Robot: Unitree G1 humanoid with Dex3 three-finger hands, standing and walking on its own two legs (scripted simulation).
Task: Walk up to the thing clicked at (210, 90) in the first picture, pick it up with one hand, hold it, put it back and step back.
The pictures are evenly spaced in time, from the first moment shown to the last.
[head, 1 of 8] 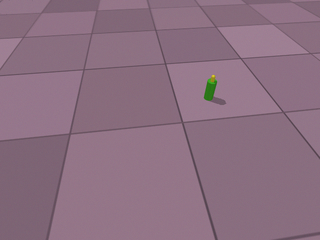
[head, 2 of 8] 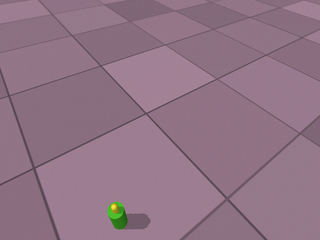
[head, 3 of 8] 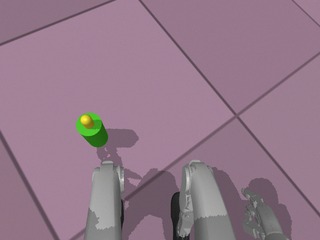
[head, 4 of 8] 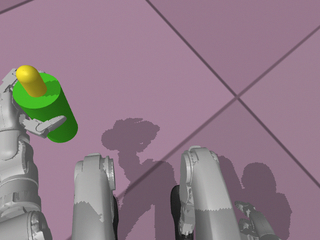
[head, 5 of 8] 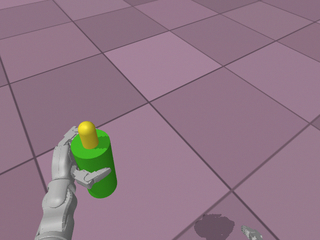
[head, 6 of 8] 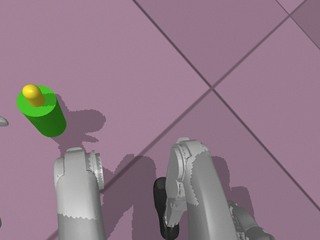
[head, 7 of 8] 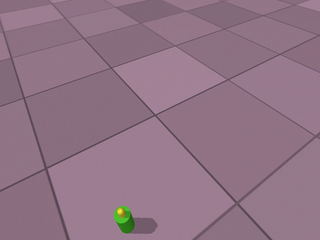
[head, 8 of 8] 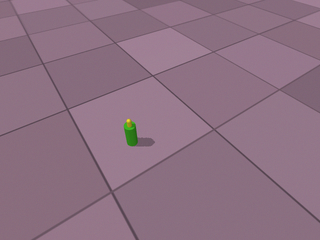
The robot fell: no
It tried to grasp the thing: yes
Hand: left
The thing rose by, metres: 0.64
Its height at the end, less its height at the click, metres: +0.00
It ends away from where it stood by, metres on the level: 0.01
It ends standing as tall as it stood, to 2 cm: yes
